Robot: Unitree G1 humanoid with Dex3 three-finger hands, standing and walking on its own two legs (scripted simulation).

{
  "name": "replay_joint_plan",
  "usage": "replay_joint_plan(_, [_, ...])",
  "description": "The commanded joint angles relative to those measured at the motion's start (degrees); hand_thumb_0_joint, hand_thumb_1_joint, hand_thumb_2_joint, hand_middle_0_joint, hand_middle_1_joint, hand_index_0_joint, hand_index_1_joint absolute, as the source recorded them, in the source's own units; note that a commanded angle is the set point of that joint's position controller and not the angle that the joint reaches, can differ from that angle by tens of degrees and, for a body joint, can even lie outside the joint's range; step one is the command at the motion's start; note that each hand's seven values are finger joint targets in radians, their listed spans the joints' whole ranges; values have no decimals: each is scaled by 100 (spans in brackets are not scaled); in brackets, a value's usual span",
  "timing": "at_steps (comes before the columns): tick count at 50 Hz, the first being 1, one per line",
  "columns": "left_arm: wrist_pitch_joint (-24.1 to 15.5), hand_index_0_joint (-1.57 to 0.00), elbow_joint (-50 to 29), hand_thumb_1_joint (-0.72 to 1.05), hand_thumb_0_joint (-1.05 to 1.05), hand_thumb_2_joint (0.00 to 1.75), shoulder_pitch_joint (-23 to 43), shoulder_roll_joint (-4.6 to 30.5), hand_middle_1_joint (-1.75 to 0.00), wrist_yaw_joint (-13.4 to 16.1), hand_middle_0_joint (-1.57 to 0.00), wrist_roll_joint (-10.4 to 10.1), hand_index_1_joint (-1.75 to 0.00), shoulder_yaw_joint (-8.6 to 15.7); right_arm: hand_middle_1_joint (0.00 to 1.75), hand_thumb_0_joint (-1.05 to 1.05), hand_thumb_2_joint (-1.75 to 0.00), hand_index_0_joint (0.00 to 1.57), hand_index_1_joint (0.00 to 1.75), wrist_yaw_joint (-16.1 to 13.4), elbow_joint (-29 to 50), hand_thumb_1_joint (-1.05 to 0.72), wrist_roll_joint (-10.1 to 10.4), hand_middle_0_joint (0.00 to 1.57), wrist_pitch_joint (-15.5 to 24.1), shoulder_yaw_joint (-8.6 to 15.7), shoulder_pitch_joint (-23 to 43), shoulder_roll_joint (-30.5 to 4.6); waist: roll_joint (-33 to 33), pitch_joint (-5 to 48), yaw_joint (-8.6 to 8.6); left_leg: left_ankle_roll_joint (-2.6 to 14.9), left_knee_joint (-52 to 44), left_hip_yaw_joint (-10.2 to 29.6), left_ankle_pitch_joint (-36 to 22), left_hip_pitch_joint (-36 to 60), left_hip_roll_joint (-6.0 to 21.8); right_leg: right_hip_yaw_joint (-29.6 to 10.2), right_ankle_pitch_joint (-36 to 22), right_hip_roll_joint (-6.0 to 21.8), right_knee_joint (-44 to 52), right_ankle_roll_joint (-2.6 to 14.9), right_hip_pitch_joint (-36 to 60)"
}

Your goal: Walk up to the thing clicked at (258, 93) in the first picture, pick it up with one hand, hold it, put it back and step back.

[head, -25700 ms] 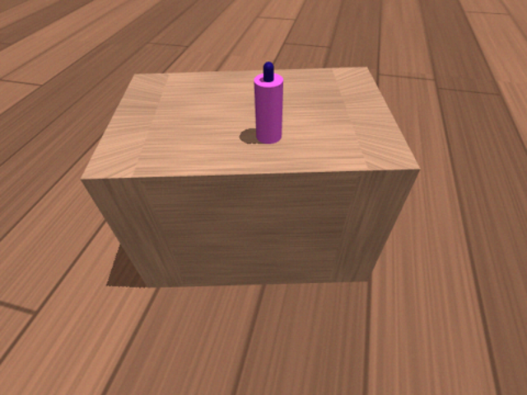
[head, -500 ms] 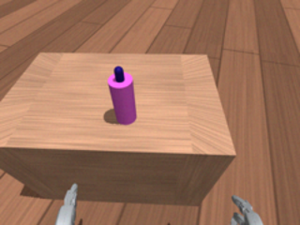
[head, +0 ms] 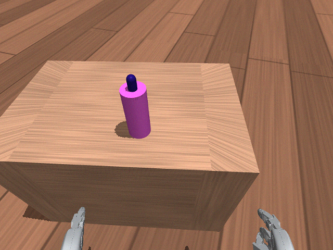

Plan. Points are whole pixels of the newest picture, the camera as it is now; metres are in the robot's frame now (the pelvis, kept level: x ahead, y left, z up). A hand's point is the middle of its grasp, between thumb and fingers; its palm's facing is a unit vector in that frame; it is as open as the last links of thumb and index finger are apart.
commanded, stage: home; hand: left
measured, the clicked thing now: (135, 106) +0.53 +0.12 +0.04
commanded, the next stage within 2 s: stand in 1.42 s
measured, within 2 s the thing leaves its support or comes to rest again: neither
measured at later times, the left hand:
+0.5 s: hand (97, 246) +0.17 +0.18 -0.06, palm faces +0.11 -0.96 -0.27, open 17.5 cm
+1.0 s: hand (94, 247) +0.17 +0.19 -0.06, palm faces +0.10 -0.96 -0.27, open 17.4 cm
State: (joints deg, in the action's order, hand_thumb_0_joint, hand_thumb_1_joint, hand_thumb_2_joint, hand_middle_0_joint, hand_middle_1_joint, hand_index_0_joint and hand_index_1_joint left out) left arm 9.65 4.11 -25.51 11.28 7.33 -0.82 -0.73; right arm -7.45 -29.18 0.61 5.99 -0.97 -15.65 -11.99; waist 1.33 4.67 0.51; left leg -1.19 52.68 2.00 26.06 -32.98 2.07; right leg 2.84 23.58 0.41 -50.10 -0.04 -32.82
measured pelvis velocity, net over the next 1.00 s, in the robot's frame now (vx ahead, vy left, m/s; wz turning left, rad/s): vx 0.00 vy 0.01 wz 0.00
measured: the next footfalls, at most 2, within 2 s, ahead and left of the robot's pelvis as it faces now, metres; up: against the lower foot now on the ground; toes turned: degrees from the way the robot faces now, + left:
none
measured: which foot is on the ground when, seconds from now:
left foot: down 0.00-1.00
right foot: down 0.00-1.00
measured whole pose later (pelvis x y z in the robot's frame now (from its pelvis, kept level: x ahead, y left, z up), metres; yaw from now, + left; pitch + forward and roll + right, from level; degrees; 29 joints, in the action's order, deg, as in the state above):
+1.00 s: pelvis +0.00 +0.01 +0.00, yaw +0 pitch +7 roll -2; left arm 13.3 0.9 -26.4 11.8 7.3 -0.6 -0.8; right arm -8.9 -29.5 0.4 8.0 -1.5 -16.6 -11.4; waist 1.6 5.6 0.5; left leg -0.4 54.6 1.8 27.2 -34.6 1.9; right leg 2.6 23.9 0.6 -50.8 -0.9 -33.9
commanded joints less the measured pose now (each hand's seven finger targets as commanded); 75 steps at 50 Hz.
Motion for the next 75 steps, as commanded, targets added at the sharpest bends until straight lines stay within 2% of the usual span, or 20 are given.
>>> replay_joint_plan(1, [-277, -5, -1195, -56, 0, 5, 233, 552, -5, 85, -5, 60, -5, 309, 30, 0, -90, 20, 30, -108, 868, -90, 15, 20, 382, 249, 337, -662, -12, 620, 57, 183, -805, -272, -745, 233, -201, -18, -654, -43, 933, 19, 404])
replay_joint_plan(3, [-224, -5, -1099, -58, 0, 4, 183, 513, -4, 86, -5, 70, -4, 280, 30, 0, -90, 20, 30, -136, 854, -90, 4, 20, 412, 273, 346, -701, -147, 648, 126, 195, -799, -227, -774, 251, -178, 25, -683, -71, 891, 6, 355])
replay_joint_plan(7, [-184, -5, -1104, -59, 0, 3, 97, 571, -4, 87, -5, 76, -4, 346, 30, 0, -90, 20, 30, -160, 848, -90, 0, 20, 443, 257, 332, -672, -115, 707, 78, 198, -734, -235, -842, 196, -194, 0, -735, -55, 889, 6, 421])
replay_joint_plan(13, [-149, -5, -1216, -57, 0, 4, 126, 599, -4, 93, -5, 60, -4, 367, 30, 0, -90, 20, 30, -183, 865, -90, 9, 20, 483, 233, 373, -660, -55, 413, 17, 192, -838, -233, -464, 31, -190, 8, -345, -52, 924, 24, 284])
replay_joint_plan(16, [-131, -5, -1262, -57, 0, 4, 81, 570, -5, 91, -5, 64, -4, 322, 30, 0, -90, 20, 30, -184, 882, -90, 11, 20, 497, 241, 369, -665, -1, 543, 31, 180, -817, -216, -630, 83, -179, 26, -502, -66, 876, 41, 350])
replay_joint_plan(19, [-96, -5, -1225, -56, 0, 5, -52, 550, -5, 92, -5, 75, -5, 355, 30, 0, -90, 20, 30, -200, 871, -90, 1, 20, 508, 265, 265, -664, -49, 785, 58, 176, -694, -214, -1126, 218, -180, 42, -1010, -83, 758, 26, 469])
replay_joint_plan(23, [-69, -5, -1271, -55, 0, 5, 157, 555, -5, 100, -5, 77, -5, 311, 30, 0, -90, 20, 30, -205, 857, -90, 1, 20, 515, 250, 336, -659, -4, 504, 63, 168, -772, -197, -854, 96, -165, 63, -739, -90, 787, 26, 319])
replay_joint_plan(28, [-47, -5, -1354, -55, 0, 5, 84, 584, -5, 90, -5, 90, -5, 320, 30, 0, -90, 20, 30, -226, 854, -90, -5, 20, 513, 274, 264, -690, 75, 705, 59, 141, -765, -150, -1200, 258, -145, 97, -1016, -119, 677, 44, 389])
replay_joint_plan(36, [11, -5, -1330, -54, 0, 6, 108, 559, -5, 80, -5, 80, -5, 314, 30, 0, -90, 20, 30, -216, 862, -90, 1, 20, 532, 228, 337, -662, 70, 457, 33, 148, -917, -65, -670, 67, -120, 114, -547, -117, 756, 45, 279])
replay_joint_plan(40, [51, -5, -1355, -54, 0, 6, -36, 521, -5, 75, -5, 81, -5, 265, 30, 0, -90, 20, 30, -214, 892, -90, -1, 20, 553, 243, 301, -680, 130, 610, 36, 130, -871, -72, -927, 151, -126, 139, -755, -136, 675, 47, 318])
replay_joint_plan(48, [42, -5, -1358, -53, 0, 6, 92, 555, -5, 85, -5, 83, -5, 290, 30, 0, -90, 20, 30, -230, 864, -90, 1, 20, 553, 241, 277, -689, 47, 541, 67, 128, -887, -32, -759, 107, -104, 130, -604, -137, 677, 49, 238])
replay_joint_plan(53, [77, -5, -1472, -52, 0, 7, 19, 611, -5, 82, -5, 81, -5, 345, 30, 0, -90, 20, 30, -246, 851, -90, -7, 20, 559, 243, 238, -667, 104, 816, 52, 139, -710, -110, -1273, 208, -148, 95, -1066, -116, 648, 49, 412])
replay_joint_plan(62, [103, -5, -1407, -52, 0, 7, 84, 560, -5, 56, -5, 78, -5, 304, 30, 0, -90, 20, 30, -262, 873, -90, -7, 20, 536, 235, 296, -658, -20, 591, 73, 177, -734, -182, -860, 61, -173, 48, -728, -86, 794, 34, 334])
replay_joint_plan(63, [-514, -5, 604, -54, 0, 6, 940, 1496, -5, -204, -5, 551, -5, 620, 30, 0, -90, 20, 30, 80, -432, -90, -677, 20, 107, 517, 650, -1478, -465, -369, -83, 352, -947, 247, -1284, 349, 59, -677, -787, 358, 921, 493, 807])
replay_joint_plan(64, [-760, -5, 1147, -56, 0, 5, 826, 1541, -5, -335, -5, 663, -4, 670, 30, 0, -90, 20, 30, 249, -619, -90, -704, 20, -52, 561, 364, -1473, -602, 61, -90, 529, -841, 172, -1149, 494, 64, -822, -790, 486, 938, 623, 947])
replay_joint_plan(65, [-908, -5, 1308, -55, 0, 5, 910, 1554, -5, -403, -5, 657, -5, 647, 30, 0, -90, 20, 30, 321, -624, -90, -699, 20, -116, 550, 306, -1451, -602, 67, -45, 575, -854, 188, -1091, 611, 44, -948, -762, 536, 968, 680, 886])
replay_joint_plan(66, [-1009, -5, 1466, -59, 0, 3, 980, 1590, -4, -477, -5, 595, -4, 596, 30, 0, -90, 20, 30, 397, -618, -90, -648, 20, -167, 562, 411, -1499, -380, -104, -7, 596, -1024, 285, -1005, 566, 18, -895, -594, 478, 1058, 639, 784])
replay_joint_plan(68, [-1146, -5, 1864, -56, 0, 5, 1079, 1586, -5, -580, -5, 470, -5, 509, 30, 0, -90, 20, 30, 575, -711, -89, -435, 20, -177, 552, 485, -1481, -213, 6, -104, 613, -1240, 267, -755, 760, 13, -814, -250, 466, 1162, 554, 955])
replay_joint_plan(73, [-1261, -5, 2846, -51, 0, 7, 1301, 1681, -5, -635, -5, 360, -5, 482, 30, 0, -90, 20, 30, 707, -1177, -90, -343, 20, -214, 597, 575, -1517, -78, 296, -120, 522, -1315, 264, -1476, 1313, 48, -791, -1464, 503, 1213, 445, 1288])
replay_joint_plan(75, [-1270, -5, 3137, -51, 0, 8, 1416, 1680, -6, -616, -5, 324, -5, 470, 30, 0, -90, 20, 30, 708, -1353, -90, -359, 20, -236, 590, 576, -1584, 142, 182, -139, 551, -1588, 427, -1618, 1330, 158, -675, -1522, 453, 1186, 384, 1416])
